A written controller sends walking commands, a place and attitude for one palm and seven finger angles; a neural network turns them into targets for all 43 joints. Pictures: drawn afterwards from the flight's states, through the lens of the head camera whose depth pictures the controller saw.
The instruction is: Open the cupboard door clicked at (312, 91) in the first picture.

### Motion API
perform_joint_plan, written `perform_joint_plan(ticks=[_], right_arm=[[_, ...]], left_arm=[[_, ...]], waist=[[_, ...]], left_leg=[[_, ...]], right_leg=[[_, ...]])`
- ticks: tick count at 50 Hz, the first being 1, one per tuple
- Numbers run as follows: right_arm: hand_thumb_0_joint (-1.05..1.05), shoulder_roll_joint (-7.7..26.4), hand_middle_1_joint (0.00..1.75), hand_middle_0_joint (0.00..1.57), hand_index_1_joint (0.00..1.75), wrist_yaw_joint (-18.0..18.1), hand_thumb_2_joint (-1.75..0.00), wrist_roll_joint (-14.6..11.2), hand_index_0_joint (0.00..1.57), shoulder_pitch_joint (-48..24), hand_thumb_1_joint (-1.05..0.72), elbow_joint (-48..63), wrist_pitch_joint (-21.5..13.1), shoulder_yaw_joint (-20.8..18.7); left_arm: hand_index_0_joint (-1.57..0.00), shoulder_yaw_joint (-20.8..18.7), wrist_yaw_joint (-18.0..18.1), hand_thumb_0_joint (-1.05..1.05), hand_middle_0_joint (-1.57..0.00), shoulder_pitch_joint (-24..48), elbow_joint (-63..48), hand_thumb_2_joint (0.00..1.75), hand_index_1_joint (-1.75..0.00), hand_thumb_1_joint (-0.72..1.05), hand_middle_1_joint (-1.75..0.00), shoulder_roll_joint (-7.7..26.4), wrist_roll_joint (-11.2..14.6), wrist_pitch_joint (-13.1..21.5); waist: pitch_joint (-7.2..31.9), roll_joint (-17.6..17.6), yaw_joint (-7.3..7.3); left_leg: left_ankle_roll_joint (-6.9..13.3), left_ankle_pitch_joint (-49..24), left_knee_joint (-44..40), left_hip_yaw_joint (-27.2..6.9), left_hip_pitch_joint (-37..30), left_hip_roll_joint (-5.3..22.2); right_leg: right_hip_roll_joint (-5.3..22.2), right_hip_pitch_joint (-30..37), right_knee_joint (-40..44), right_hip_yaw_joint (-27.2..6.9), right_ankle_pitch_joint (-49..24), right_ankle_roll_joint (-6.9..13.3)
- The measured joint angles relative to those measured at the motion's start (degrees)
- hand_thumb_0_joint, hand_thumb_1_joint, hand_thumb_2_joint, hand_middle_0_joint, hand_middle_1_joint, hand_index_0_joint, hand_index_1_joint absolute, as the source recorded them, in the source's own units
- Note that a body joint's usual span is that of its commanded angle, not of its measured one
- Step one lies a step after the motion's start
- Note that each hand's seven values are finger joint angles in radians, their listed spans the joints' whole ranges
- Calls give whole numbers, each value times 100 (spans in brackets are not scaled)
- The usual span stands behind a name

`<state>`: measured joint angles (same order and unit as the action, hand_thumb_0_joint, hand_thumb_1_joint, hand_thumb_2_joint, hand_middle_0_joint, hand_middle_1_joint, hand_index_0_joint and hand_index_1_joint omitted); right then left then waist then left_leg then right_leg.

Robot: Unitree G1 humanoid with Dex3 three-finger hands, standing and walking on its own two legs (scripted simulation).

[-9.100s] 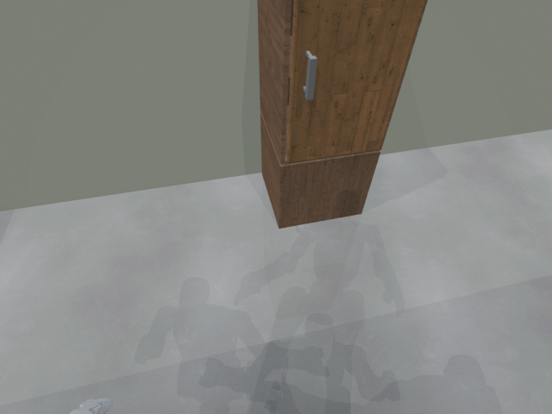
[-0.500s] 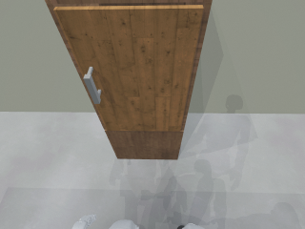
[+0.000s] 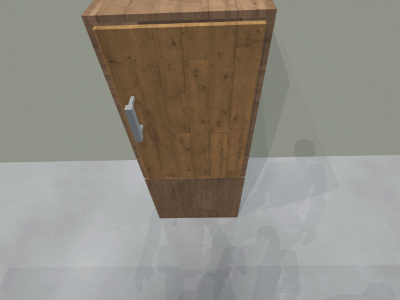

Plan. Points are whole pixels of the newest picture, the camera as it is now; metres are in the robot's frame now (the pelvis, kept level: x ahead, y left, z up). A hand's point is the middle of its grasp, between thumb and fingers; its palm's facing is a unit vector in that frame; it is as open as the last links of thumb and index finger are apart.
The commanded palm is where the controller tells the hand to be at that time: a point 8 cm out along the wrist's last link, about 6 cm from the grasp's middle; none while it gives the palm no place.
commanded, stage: come to a stop and stand still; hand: left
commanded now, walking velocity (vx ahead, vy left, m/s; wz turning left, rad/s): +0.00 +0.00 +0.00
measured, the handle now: (135, 119) +0.56 +0.23 +0.01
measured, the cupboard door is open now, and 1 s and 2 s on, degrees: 0 0 0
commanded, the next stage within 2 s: look again from close up in 0.30 s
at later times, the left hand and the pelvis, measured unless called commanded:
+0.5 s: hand out of the picture +0.02 +0.18 -0.17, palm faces -0.01 -0.98 -0.20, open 7.3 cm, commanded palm none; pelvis +0.00 +0.00 +0.00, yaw +0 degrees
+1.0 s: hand out of the picture +0.01 +0.19 -0.18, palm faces +0.01 -0.98 -0.19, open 7.3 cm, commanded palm none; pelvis +0.01 +0.01 +0.00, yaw +0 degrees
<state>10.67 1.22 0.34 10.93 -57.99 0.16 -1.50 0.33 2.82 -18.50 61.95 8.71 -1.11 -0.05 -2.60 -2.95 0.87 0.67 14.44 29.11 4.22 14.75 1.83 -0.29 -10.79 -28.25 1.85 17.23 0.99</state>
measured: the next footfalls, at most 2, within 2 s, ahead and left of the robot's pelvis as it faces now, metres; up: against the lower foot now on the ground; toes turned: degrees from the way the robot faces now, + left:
none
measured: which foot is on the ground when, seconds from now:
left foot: down 0.00-1.00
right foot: down 0.00-1.00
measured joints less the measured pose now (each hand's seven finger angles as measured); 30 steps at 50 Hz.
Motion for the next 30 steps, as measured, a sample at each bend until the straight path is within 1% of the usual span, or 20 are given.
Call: perform_joint_plan(ticks=[3,8,17,23,30], right_arm=[[0,60,30,20,30,-55,-90,44,20,184,-92,94,-13,26],[0,35,30,20,30,-69,-90,69,20,455,-91,-16,-1,108],[1,-164,30,19,30,-64,-90,93,20,717,-91,-321,-33,228],[1,-221,30,20,30,-33,-90,81,20,762,-90,-501,-82,253],[1,-218,30,20,30,3,-90,63,20,620,-90,-591,-125,242]], left_arm=[[-20,64,-19,0,-20,-135,-79,90,-30,91,-29,-87,3,95],[-20,122,-70,0,-20,-83,-190,90,-30,91,-30,-110,19,112],[-21,84,-104,1,-20,189,-273,90,-30,92,-30,130,32,81],[-20,49,-115,0,-20,296,-244,90,-30,91,-30,214,44,92],[-20,40,-124,0,-20,323,-120,90,-30,91,-29,195,39,84]], waist=[[6,-25,-80],[73,57,-92],[138,284,-144],[119,387,-138],[98,452,-107]], left_leg=[[-59,-13,105,-43,20,5],[-63,-40,89,-41,-52,-34],[-91,-127,-31,-21,-41,7],[-85,-125,-84,-9,-63,16],[-64,-81,-112,24,-139,7]], right_leg=[[-5,-33,-170,20,75,22],[35,-16,-283,19,132,29],[-10,-50,-179,-2,41,60],[-22,-11,-77,-15,8,48],[-13,75,-2,-49,11,16]])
